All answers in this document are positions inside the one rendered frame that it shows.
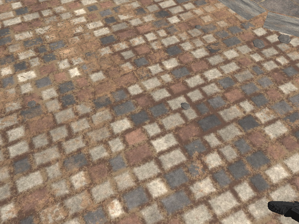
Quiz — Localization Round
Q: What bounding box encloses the right robot hand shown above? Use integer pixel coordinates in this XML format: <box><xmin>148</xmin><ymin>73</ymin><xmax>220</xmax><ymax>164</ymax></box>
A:
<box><xmin>267</xmin><ymin>201</ymin><xmax>299</xmax><ymax>222</ymax></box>

